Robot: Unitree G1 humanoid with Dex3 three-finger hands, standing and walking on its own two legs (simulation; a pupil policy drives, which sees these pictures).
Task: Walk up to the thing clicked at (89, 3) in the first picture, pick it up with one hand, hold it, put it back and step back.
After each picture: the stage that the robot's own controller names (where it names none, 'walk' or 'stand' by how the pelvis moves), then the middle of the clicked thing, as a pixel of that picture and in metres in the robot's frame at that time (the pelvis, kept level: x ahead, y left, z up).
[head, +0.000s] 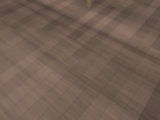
stand; out of the picture +2.30 -0.11 -0.66
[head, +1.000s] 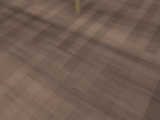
walk; (77, 4) +2.16 +0.23 -0.65
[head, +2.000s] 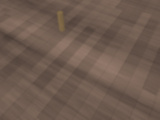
walk; (61, 21) +1.58 +0.37 -0.64
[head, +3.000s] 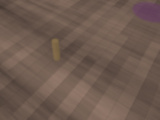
walk; (56, 50) +1.13 +0.30 -0.63
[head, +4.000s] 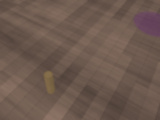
walk; (49, 83) +0.73 +0.25 -0.64
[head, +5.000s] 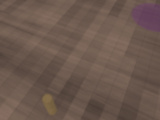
walk; (50, 105) +0.49 +0.24 -0.63
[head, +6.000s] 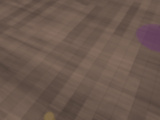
stand; out of the picture +0.45 +0.23 -0.66
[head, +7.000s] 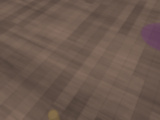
stand; out of the picture +0.45 +0.21 -0.66
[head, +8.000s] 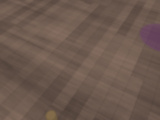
stand; out of the picture +0.45 +0.22 -0.66
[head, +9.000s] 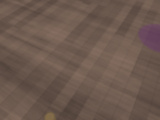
stand; out of the picture +0.44 +0.23 -0.66
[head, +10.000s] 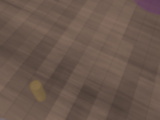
go down; (38, 91) +0.47 +0.24 -0.55
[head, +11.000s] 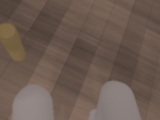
go down; (13, 44) +0.52 +0.27 -0.25
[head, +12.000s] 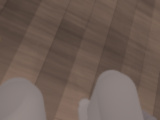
close in; out of the picture +0.50 +0.29 -0.20
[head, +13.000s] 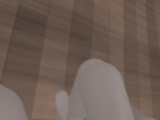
close; out of the picture +0.49 +0.33 -0.16
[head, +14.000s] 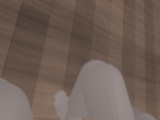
lift; out of the picture +0.45 +0.31 -0.16
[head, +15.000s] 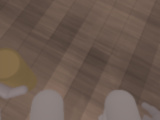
lift; (18, 75) +0.34 +0.21 -0.02
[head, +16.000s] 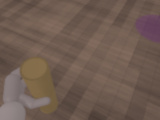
hold; (42, 89) +0.31 +0.14 +0.05
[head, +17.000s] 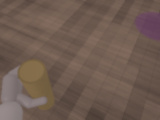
hold; (40, 89) +0.32 +0.15 +0.03
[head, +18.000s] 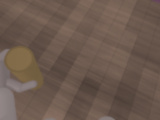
crouch; (28, 72) +0.38 +0.18 -0.03
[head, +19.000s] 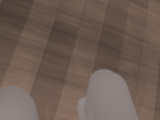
lower; out of the picture +0.51 +0.26 -0.06
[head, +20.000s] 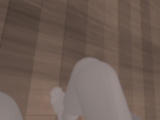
lower; out of the picture +0.47 +0.30 -0.17
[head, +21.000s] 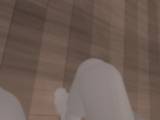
lower; out of the picture +0.46 +0.30 -0.17
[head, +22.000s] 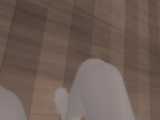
lower; out of the picture +0.46 +0.30 -0.17
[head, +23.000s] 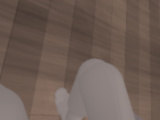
lower; out of the picture +0.45 +0.30 -0.17
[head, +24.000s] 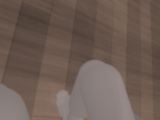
open; out of the picture +0.46 +0.28 -0.17
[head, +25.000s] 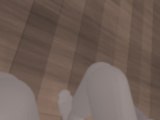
stand; out of the picture +0.46 +0.27 -0.18
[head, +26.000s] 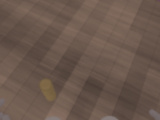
stand; (48, 91) +0.44 +0.19 -0.48
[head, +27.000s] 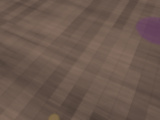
stand; out of the picture +0.41 +0.18 -0.60
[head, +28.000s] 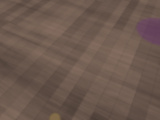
stand; out of the picture +0.42 +0.18 -0.60
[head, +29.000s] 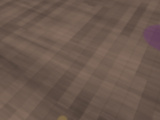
stand; out of the picture +0.43 +0.16 -0.65
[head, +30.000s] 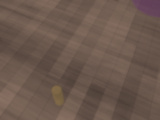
walk; (58, 96) +0.49 +0.16 -0.63
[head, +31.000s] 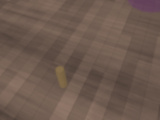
walk; (61, 77) +0.72 +0.22 -0.63
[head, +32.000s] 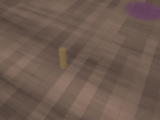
stand; (63, 58) +1.07 +0.20 -0.63
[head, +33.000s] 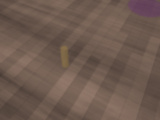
stand; (64, 57) +1.05 +0.18 -0.65
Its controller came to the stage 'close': yes
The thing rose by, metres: 0.68
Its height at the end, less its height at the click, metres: +0.00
